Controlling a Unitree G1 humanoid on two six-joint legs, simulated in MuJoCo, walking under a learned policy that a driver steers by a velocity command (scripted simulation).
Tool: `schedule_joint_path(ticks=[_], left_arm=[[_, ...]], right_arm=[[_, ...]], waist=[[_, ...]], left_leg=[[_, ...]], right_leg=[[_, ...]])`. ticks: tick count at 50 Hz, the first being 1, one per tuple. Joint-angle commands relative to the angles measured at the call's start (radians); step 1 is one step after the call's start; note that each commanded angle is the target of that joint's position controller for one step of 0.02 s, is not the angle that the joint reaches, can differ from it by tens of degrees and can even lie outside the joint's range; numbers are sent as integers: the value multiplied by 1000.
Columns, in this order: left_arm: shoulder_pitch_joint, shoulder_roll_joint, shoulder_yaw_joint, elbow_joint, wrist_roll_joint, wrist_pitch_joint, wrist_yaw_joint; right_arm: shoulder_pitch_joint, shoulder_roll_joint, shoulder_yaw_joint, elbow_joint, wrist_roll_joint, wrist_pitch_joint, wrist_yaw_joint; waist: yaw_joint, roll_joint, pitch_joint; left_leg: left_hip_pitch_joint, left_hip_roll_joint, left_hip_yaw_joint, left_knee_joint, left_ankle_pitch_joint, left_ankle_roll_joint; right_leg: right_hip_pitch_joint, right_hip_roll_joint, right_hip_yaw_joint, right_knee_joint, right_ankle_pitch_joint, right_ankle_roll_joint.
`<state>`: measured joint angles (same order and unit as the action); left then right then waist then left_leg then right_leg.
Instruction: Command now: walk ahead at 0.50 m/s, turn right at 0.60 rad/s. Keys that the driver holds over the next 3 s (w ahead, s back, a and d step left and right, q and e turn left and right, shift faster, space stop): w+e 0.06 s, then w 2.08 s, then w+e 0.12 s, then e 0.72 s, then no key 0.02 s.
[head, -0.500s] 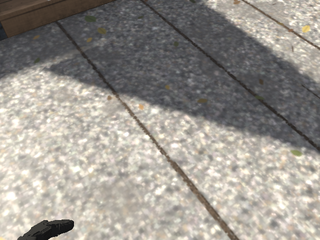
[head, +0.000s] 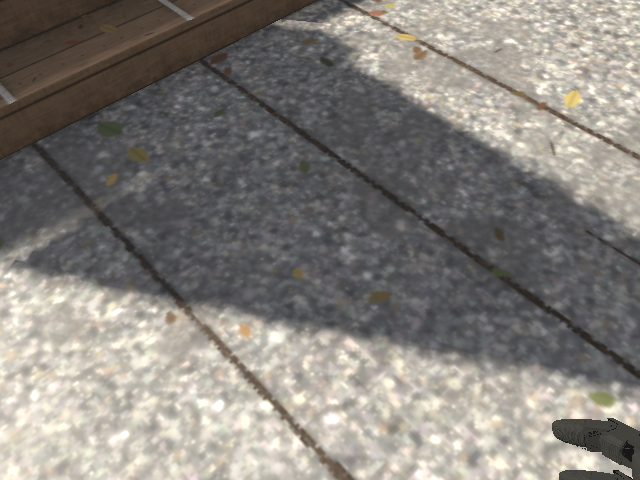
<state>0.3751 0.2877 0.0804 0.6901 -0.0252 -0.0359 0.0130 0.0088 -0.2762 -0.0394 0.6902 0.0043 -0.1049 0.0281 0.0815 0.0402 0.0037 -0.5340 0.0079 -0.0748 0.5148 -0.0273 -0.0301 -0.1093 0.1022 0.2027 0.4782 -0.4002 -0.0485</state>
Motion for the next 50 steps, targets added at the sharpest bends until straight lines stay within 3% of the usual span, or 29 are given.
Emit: schedule_joint_path(ticks=[1, 2, 3, 4, 5, 6, 7, 9, 13, 17, 20, 23, 24, 25, 26, 27, 28, 29, 30, 31, 32, 34, 37, 42, 46, 50], left_arm=[[-46, 92, 22, -70, 5, -8, 3], [-30, 29, -1, -89, 21, -10, 2], [109, 7, -10, -113, -16, -17, 3], [95, 109, 8, -77, -20, -16, 8], [-9, 144, 18, -85, -9, -11, 7], [-68, 131, 16, -93, 3, -9, 8], [-109, 115, 16, -107, 13, -13, 5], [-96, 81, 11, -103, 3, -13, -4], [-164, 38, -8, -118, 18, -15, -10], [-289, 12, -27, -134, 15, -32, -28], [-372, 17, -29, -152, 5, -38, -42], [-406, 39, -22, -171, 1, -42, -53], [-382, 52, -16, -167, 4, -44, -55], [-305, 74, -2, -146, 11, -45, -53], [-166, 117, 22, -100, 18, -42, -45], [20, 189, 46, -66, 27, -37, -32], [64, 280, 58, -55, 29, -32, -30], [79, 190, 37, -54, 18, -33, -31], [16, 156, 21, -54, 16, -37, -31], [-45, 129, 12, -58, 18, -38, -32], [-94, 104, 4, -58, 24, -40, -37], [-138, 77, -2, -55, 31, -51, -40], [-130, 103, 7, -24, 24, -68, -34], [-70, 137, 14, 26, 18, -61, -18], [5, 161, 20, 77, 6, -49, -16], [13, 180, 27, 109, 3, -28, -7]], right_arm=[[137, -163, -70, -37, -8, -27, -8], [289, -222, -85, -27, -22, -29, -16], [355, -285, -100, 7, -32, -17, -8], [328, -186, -79, -12, -8, -14, -3], [297, -133, -64, -14, -3, -7, -7], [256, -117, -55, -15, -14, -1, -7], [233, -98, -49, -6, -19, 3, -8], [224, -75, -40, 10, -21, -3, -10], [260, -123, -51, 53, -2, -10, -14], [294, -156, -53, 84, 9, 6, -19], [349, -175, -54, 111, 19, 18, -17], [375, -192, -57, 134, 27, 34, -18], [368, -202, -60, 138, 29, 39, -20], [350, -208, -60, 138, 33, 44, -24], [355, -189, -52, 139, 31, 45, -27], [344, -141, -30, 112, 5, 40, -30], [440, -28, 7, 80, -5, 19, -25], [387, -121, -15, 92, 14, 1, -20], [303, -160, -28, 61, 35, -9, -16], [257, -149, -25, 54, 29, -10, -18], [240, -142, -28, 52, 11, -6, -20], [276, -114, -27, 62, 9, 16, -17], [238, -82, -20, 51, -1, 40, -21], [65, -52, -5, 10, 0, 31, -8], [-48, -62, -4, -30, 10, 22, 10], [-35, -93, -13, -44, 8, 13, 25]], waist=[[-137, -164, -96], [-188, -29, -236], [-117, 346, -331], [-142, 208, -246], [-164, 109, -135], [-149, 33, -75], [-134, 24, -24], [-99, 69, -13], [-97, 40, -3], [-140, 36, 12], [-171, 43, 30], [-162, 60, 45], [-137, 66, 34], [-84, 61, -8], [-20, 41, -97], [57, -48, -238], [-1, -316, -349], [40, -243, -356], [28, -204, -213], [-1, -139, -141], [-33, -114, -86], [-89, -136, -64], [-106, -110, -20], [-51, -93, 30], [-8, -92, 55], [-38, -117, 39]], left_leg=[[353, 26, -1, -40, -54, 66], [609, 210, -183, -39, -97, 127], [858, 408, -682, -178, -378, 282], [809, 401, -731, -227, -582, 267], [695, 359, -570, -233, -545, 231], [575, 315, -447, -240, -411, 215], [489, 277, -361, -258, -301, 219], [413, 227, -245, -294, -181, 218], [423, 238, -143, -341, 5, 258], [422, 202, -26, -352, 58, 228], [443, 211, -2, -338, 49, 216], [510, 253, -14, -299, 100, 200], [524, 258, -7, -262, 181, 190], [519, 238, 26, -172, 330, 170], [472, 191, 73, -6, 432, 144], [277, 144, 116, 286, 221, 102], [-112, -31, 111, 641, -443, 38], [-232, -1, -18, 768, -541, 44], [-295, 46, -5, 786, -461, 55], [-267, 86, 15, 744, -374, 55], [-225, 110, 17, 686, -320, 47], [-123, 134, 8, 627, -262, 35], [-131, 136, 20, 523, -184, 8], [-110, 106, 43, 206, 82, 7], [-96, 77, 54, 76, 102, 26], [-39, 47, 72, 7, -35, 80]], right_leg=[[-122, -165, 176, 101, 314, -94], [-249, -93, 79, 400, 148, -50], [-587, 6, -22, 705, -211, 7], [-692, -66, 9, 834, -154, 24], [-709, -95, -15, 858, -56, 28], [-668, -123, -43, 836, 11, 30], [-649, -144, -43, 787, 51, 28], [-580, -172, -59, 714, 83, 24], [-615, -197, -107, 530, 157, 43], [-551, -195, -165, 279, 344, 49], [-492, -168, -198, 159, 383, 45], [-461, -148, -208, 83, 317, 10], [-409, -133, -219, 55, 294, -7], [-284, -105, -244, 10, 306, -30], [-75, -87, -254, -6, 320, -59], [224, -253, -69, 33, 355, -123], [512, -488, 401, -67, 187, -282], [497, -487, 507, -146, 77, -282], [386, -451, 363, -159, 122, -243], [256, -406, 247, -175, 217, -221], [140, -370, 174, -205, 301, -210], [13, -334, 98, -267, 367, -205], [-59, -324, 11, -324, 437, -217], [-57, -283, -104, -344, 430, -170], [29, -319, -103, -311, 391, -157], [142, -360, -88, -214, 531, -123]])
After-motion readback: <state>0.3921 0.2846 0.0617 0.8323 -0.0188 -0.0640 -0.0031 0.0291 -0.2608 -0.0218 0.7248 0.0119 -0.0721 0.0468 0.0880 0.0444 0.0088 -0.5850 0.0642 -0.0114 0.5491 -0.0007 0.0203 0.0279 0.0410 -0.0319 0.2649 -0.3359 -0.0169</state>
